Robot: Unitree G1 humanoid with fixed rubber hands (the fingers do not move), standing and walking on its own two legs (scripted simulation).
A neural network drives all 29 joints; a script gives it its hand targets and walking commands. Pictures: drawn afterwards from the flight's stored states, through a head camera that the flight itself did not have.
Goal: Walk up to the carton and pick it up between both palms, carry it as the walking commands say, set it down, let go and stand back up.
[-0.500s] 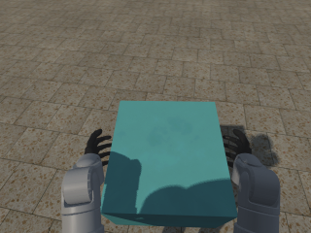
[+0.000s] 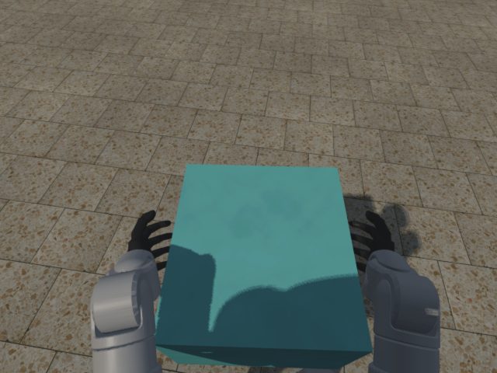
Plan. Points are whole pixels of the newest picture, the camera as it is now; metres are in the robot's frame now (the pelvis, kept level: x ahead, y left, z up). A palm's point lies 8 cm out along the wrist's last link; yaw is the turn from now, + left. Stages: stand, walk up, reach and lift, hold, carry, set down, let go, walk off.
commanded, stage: carry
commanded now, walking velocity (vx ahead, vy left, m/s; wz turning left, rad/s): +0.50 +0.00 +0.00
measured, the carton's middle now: (259, 263) +0.30 -0.01 -0.03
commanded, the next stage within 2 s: none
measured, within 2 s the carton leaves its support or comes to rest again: neither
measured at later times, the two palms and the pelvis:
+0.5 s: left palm (172, 121) +0.57 +0.17 +0.07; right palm (333, 116) +0.60 -0.18 +0.06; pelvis +0.32 -0.02 +0.00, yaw +3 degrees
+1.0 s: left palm (188, 44) +0.91 +0.17 +0.07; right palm (312, 45) +0.91 -0.18 +0.07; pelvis +0.64 +0.00 -0.02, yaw +1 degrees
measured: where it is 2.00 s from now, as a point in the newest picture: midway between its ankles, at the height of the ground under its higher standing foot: (241, 251)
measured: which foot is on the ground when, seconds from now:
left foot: down 0.00-0.20, up 0.22-0.58, down 0.60-1.00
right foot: up 0.00-0.16, down 0.18-0.62, up 0.64-0.96, down 0.98-1.00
